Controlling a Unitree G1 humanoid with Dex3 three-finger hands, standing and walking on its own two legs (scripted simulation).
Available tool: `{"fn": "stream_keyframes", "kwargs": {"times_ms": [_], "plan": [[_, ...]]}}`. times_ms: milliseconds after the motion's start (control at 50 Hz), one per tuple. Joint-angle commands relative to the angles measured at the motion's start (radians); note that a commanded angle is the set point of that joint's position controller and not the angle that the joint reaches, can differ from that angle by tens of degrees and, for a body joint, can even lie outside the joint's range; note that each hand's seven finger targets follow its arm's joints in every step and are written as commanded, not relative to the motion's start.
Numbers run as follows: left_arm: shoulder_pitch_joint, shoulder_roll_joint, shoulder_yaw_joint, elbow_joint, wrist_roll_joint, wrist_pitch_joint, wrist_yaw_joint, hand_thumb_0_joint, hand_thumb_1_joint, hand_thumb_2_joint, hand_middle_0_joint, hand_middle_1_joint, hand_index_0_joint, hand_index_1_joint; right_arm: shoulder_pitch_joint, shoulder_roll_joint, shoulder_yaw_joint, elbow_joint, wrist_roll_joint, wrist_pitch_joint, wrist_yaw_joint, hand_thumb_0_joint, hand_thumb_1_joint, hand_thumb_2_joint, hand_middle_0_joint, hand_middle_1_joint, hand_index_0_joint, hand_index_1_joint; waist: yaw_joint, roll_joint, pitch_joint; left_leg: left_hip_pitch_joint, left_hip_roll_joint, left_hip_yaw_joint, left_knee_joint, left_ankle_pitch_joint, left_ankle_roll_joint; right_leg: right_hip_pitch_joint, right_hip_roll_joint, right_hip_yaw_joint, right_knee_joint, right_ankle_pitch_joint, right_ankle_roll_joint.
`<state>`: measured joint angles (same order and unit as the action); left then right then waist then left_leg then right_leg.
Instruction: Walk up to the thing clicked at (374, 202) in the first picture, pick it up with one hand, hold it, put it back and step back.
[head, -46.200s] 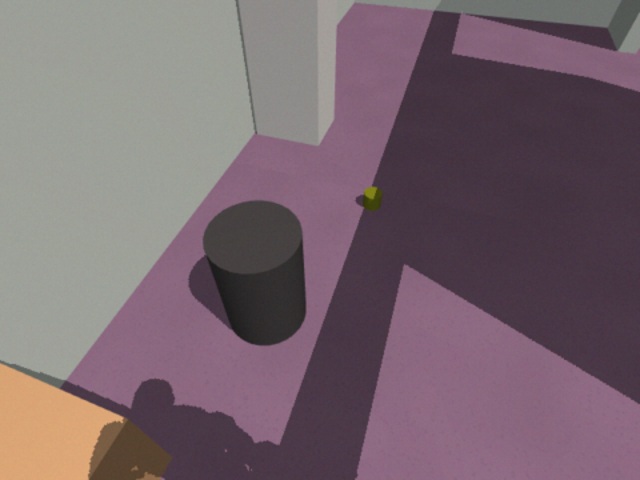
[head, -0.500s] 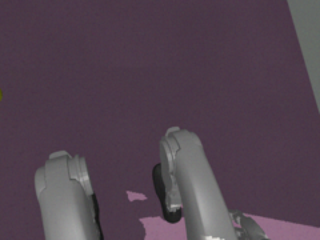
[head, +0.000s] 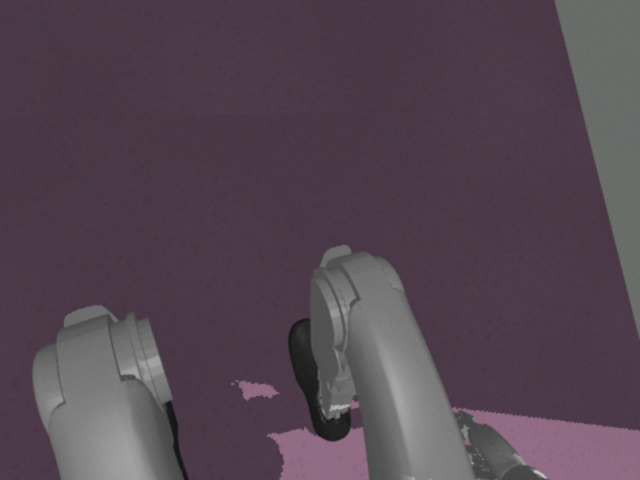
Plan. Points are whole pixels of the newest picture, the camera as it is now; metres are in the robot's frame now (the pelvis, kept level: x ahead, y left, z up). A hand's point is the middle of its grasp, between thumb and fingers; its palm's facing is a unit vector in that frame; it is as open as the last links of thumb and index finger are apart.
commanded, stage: rest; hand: left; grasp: from above
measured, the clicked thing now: out of the picture +0.47 +0.38 -0.21
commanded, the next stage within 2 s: open in 1.30 s
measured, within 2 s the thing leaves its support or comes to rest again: rests again in 1.08 s
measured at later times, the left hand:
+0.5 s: hand out of the picture +0.46 +0.37 -0.22, palm faces -0.43 -0.13 -0.89, open 10.5 cm
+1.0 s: hand out of the picture +0.46 +0.37 -0.23, palm faces -0.44 -0.14 -0.89, open 10.4 cm
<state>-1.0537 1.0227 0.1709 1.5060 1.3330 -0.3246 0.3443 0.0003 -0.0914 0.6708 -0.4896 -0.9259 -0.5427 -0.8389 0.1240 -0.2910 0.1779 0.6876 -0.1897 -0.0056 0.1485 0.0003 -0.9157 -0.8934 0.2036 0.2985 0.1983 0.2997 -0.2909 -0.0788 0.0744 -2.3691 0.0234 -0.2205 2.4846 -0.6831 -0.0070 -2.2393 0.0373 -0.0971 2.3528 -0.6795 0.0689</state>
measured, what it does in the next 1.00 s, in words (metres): stands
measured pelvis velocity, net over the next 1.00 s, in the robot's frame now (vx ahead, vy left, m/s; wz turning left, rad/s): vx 0.00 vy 0.01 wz -0.06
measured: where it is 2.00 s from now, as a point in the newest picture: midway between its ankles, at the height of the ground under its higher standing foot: (248, 430)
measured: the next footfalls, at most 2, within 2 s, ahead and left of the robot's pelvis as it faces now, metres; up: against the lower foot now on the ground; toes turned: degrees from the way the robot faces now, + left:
none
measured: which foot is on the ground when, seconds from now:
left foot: down 0.00-1.00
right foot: down 0.00-1.00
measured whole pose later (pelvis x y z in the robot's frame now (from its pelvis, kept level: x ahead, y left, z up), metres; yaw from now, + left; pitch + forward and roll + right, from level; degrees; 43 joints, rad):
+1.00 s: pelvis +0.00 +0.01 -0.01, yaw -3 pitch +27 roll -15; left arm -1.08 1.15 0.15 1.66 1.33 -0.29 0.48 -0.01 -0.08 0.63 -0.56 -0.80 -0.60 -0.74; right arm 0.07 -0.32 0.31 0.63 -0.25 -0.10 0.15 0.00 -0.91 -0.89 0.20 0.30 0.20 0.30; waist -0.36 -0.15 0.15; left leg -2.37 0.03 -0.28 2.55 -0.70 0.00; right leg -2.22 0.07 -0.14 2.37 -0.66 0.08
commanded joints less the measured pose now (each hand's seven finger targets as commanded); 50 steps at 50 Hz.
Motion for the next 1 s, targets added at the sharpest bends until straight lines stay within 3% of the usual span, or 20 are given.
{"fn": "stream_keyframes", "kwargs": {"times_ms": [0,100,220,260,300,420,480,500,540,600,640,800,880,940,960,980], "plan": [[-0.299,0.313,0.043,-0.161,-0.015,0.000,0.060,0.000,0.533,0.920,-0.814,-0.999,-0.862,-0.948,0.211,-0.302,-0.089,0.006,-0.009,-0.004,-0.010,0.000,-0.899,-0.896,0.201,0.301,0.201,0.301,-0.016,0.504,-0.716,0.607,0.008,0.118,-0.246,0.233,0.016,0.294,0.033,-0.121,-0.197,0.254,-0.095],[-0.282,0.288,0.022,-0.113,-0.015,0.008,0.075,0.000,0.535,0.881,-0.811,-0.972,-0.862,-0.917,0.203,-0.301,-0.074,0.004,-0.015,-0.010,-0.007,0.000,-0.896,-0.894,0.201,0.300,0.201,0.300,-0.030,0.492,-0.695,0.607,0.013,0.106,-0.236,0.251,0.018,0.288,0.038,-0.129,-0.189,0.272,-0.092],[-0.286,0.330,0.041,-0.081,0.000,0.007,0.103,0.000,0.570,0.900,-0.845,-0.968,-0.892,-0.918,0.190,-0.319,-0.056,-0.021,-0.027,-0.023,-0.008,0.000,-0.896,-0.895,0.201,0.300,0.201,0.300,-0.048,0.500,-0.649,0.592,0.015,0.096,-0.235,0.243,0.012,0.290,0.039,-0.145,-0.177,0.268,-0.094],[-0.278,0.306,0.015,-0.055,-0.003,0.009,0.109,0.000,0.575,0.868,-0.850,-0.947,-0.898,-0.895,0.185,-0.314,-0.047,-0.005,-0.028,-0.028,-0.008,0.000,-0.896,-0.895,0.201,0.300,0.201,0.300,-0.045,0.514,-0.643,0.605,0.017,0.090,-0.238,0.234,0.010,0.269,0.042,-0.146,-0.171,0.256,-0.094],[-0.290,0.327,0.020,-0.037,0.001,0.010,0.118,0.000,0.581,0.879,-0.848,-0.968,-0.898,-0.914,0.189,-0.325,-0.041,-0.019,-0.032,-0.036,-0.008,0.000,-0.897,-0.895,0.201,0.300,0.201,0.300,-0.064,0.509,-0.622,0.598,0.017,0.086,-0.235,0.230,0.011,0.268,0.041,-0.152,-0.172,0.258,-0.093],[-0.287,0.377,0.035,-0.022,0.011,0.018,0.144,0.000,0.572,0.882,-0.849,-0.951,-0.895,-0.901,0.174,-0.334,-0.022,-0.030,-0.041,-0.052,-0.013,0.000,-0.897,-0.896,0.201,0.300,0.201,0.300,-0.074,0.499,-0.611,0.570,0.022,0.089,-0.212,0.222,0.014,0.299,0.047,-0.151,-0.172,0.265,-0.090],[-0.283,0.380,0.034,0.005,-0.004,0.019,0.152,0.000,0.580,0.883,-0.858,-0.944,-0.903,-0.895,0.160,-0.335,-0.012,-0.032,-0.046,-0.059,-0.015,0.000,-0.898,-0.896,0.201,0.300,0.201,0.300,-0.076,0.486,-0.595,0.533,0.024,0.086,-0.210,0.179,0.016,0.304,0.051,-0.154,-0.179,0.237,-0.089],[-0.283,0.344,-0.001,0.014,-0.004,0.023,0.146,0.000,0.562,0.891,-0.849,-0.948,-0.893,-0.901,0.150,-0.332,-0.010,-0.036,-0.047,-0.064,-0.016,0.000,-0.898,-0.896,0.201,0.300,0.201,0.300,-0.079,0.483,-0.580,0.532,0.023,0.087,-0.209,0.170,0.017,0.289,0.052,-0.154,-0.179,0.230,-0.089],[-0.274,0.390,0.018,0.011,-0.004,0.023,0.149,0.000,0.572,0.870,-0.850,-0.947,-0.898,-0.896,0.147,-0.342,-0.006,-0.037,-0.050,-0.067,-0.020,0.000,-0.899,-0.897,0.201,0.300,0.201,0.300,-0.076,0.495,-0.599,0.542,0.026,0.081,-0.208,0.177,0.016,0.305,0.054,-0.158,-0.176,0.238,-0.088],[-0.267,0.399,0.020,0.003,-0.003,0.029,0.151,0.000,0.568,0.883,-0.859,-0.942,-0.902,-0.896,0.152,-0.339,0.003,-0.033,-0.055,-0.070,-0.019,0.000,-0.900,-0.898,0.201,0.300,0.200,0.300,-0.079,0.501,-0.612,0.544,0.027,0.083,-0.200,0.208,0.016,0.336,0.056,-0.154,-0.174,0.268,-0.085],[-0.255,0.382,0.016,0.018,-0.019,0.032,0.153,0.000,0.550,0.861,-0.843,-0.926,-0.887,-0.879,0.142,-0.345,0.007,-0.040,-0.053,-0.073,-0.021,0.000,-0.900,-0.898,0.201,0.301,0.201,0.301,-0.081,0.491,-0.583,0.543,0.028,0.075,-0.201,0.213,0.013,0.313,0.056,-0.165,-0.170,0.265,-0.087],[-0.271,0.396,0.000,0.011,-0.009,0.030,0.159,0.000,0.562,0.873,-0.857,-0.925,-0.897,-0.881,0.124,-0.353,0.022,-0.051,-0.059,-0.080,-0.019,0.000,-0.900,-0.898,0.201,0.300,0.200,0.300,-0.092,0.536,-0.564,0.559,0.033,0.064,-0.207,0.200,0.007,0.296,0.058,-0.170,-0.162,0.254,-0.090],[-0.266,0.402,0.008,0.012,-0.018,0.030,0.170,0.000,0.570,0.880,-0.881,-0.894,-0.913,-0.859,0.124,-0.359,0.029,-0.052,-0.064,-0.087,-0.017,0.000,-0.900,-0.899,0.200,0.301,0.200,0.301,-0.098,0.496,-0.562,0.533,0.033,0.068,-0.192,0.197,0.014,0.325,0.060,-0.173,-0.175,0.262,-0.083],[-0.263,0.373,-0.025,0.021,-0.027,0.032,0.167,0.000,0.546,0.863,-0.869,-0.880,-0.900,-0.847,0.120,-0.353,0.032,-0.038,-0.061,-0.092,-0.014,0.000,-0.902,-0.900,0.200,0.301,0.200,0.301,-0.089,0.506,-0.551,0.548,0.035,0.058,-0.207,0.177,0.009,0.301,0.063,-0.176,-0.172,0.240,-0.086],[-0.266,0.403,0.002,0.023,-0.030,0.029,0.171,0.000,0.567,0.867,-0.867,-0.909,-0.905,-0.868,0.116,-0.365,0.031,-0.055,-0.062,-0.094,-0.014,0.000,-0.900,-0.899,0.201,0.300,0.200,0.300,-0.100,0.502,-0.558,0.544,0.036,0.053,-0.204,0.184,0.009,0.309,0.061,-0.183,-0.170,0.247,-0.085],[-0.255,0.392,-0.012,0.023,-0.024,0.031,0.170,0.000,0.568,0.888,-0.876,-0.907,-0.909,-0.872,0.118,-0.365,0.034,-0.060,-0.064,-0.096,-0.013,0.000,-0.900,-0.899,0.200,0.300,0.200,0.300,-0.101,0.513,-0.565,0.565,0.036,0.053,-0.206,0.201,0.008,0.319,0.061,-0.180,-0.167,0.262,-0.084]]}}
